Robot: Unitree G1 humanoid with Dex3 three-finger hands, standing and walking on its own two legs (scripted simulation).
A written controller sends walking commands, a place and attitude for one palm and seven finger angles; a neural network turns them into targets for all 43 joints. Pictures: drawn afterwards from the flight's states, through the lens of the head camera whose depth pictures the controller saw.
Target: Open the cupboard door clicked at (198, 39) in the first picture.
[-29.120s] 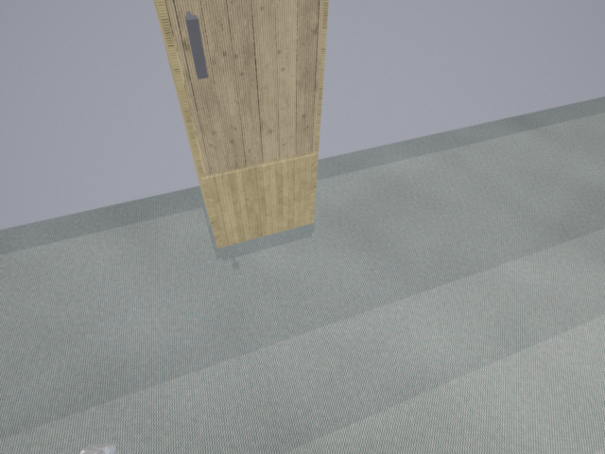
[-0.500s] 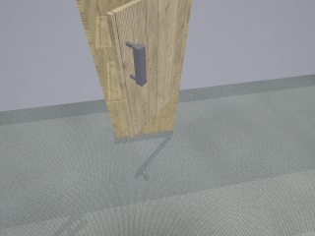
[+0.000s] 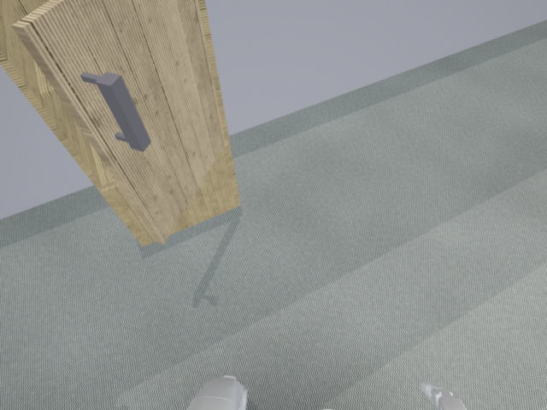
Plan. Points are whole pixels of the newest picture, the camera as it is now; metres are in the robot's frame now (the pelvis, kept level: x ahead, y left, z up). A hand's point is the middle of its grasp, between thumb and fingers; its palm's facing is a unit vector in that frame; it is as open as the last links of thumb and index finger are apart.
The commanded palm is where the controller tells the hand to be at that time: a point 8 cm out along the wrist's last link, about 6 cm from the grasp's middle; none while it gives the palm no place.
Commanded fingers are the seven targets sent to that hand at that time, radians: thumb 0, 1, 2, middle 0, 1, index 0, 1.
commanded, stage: walk to a spot facing it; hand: left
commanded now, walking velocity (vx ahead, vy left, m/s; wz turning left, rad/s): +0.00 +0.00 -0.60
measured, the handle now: (115, 112) +0.53 +0.32 +0.09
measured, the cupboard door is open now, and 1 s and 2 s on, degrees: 42 42 42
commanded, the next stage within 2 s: none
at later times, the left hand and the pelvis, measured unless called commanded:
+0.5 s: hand (189, 363) +0.19 +0.17 -0.17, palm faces -0.32 -0.91 -0.27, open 7.4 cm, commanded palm none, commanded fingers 0.00 0.90 0.90 -0.20 -0.30 -0.20 -0.30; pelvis +0.01 +0.00 -0.01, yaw -19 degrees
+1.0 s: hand (239, 313) +0.28 +0.10 -0.17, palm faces -0.58 -0.80 -0.15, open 7.4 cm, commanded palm none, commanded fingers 0.00 0.90 0.90 -0.20 -0.30 -0.20 -0.30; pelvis +0.11 -0.02 +0.01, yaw -38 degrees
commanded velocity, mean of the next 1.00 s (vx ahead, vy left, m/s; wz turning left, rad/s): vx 0.16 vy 0.00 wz -0.60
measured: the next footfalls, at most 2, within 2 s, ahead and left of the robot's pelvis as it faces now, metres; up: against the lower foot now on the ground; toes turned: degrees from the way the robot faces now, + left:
left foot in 0.12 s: +0.06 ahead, +0.14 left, +0.00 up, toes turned -4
right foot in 0.48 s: +0.01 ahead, -0.13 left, +0.00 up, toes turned -23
